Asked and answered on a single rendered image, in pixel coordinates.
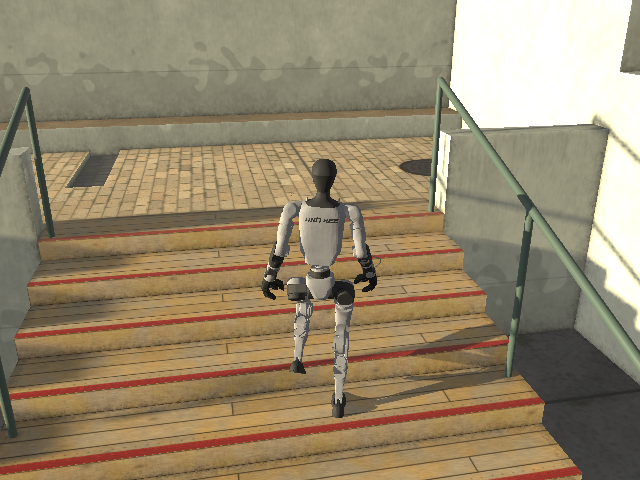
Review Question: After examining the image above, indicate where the robot left upper arm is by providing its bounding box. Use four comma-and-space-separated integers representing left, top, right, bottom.
274, 201, 302, 257

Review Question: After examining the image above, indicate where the robot left hand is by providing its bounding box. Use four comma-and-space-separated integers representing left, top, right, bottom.
261, 278, 284, 300

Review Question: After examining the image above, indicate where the humanoid robot torso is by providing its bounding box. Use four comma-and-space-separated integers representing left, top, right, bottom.
298, 197, 345, 300

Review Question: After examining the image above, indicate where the robot right forearm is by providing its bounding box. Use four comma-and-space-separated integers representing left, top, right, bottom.
358, 244, 376, 278

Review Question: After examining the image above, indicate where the robot right hand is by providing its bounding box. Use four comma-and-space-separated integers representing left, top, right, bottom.
354, 273, 377, 292

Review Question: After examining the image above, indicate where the left robot shin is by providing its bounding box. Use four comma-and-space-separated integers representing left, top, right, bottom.
294, 302, 310, 363

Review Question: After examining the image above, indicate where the robot right upper arm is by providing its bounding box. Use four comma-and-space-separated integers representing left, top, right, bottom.
343, 203, 368, 259

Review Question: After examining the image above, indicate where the robot left forearm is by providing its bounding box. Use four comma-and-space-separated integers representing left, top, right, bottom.
264, 241, 284, 282

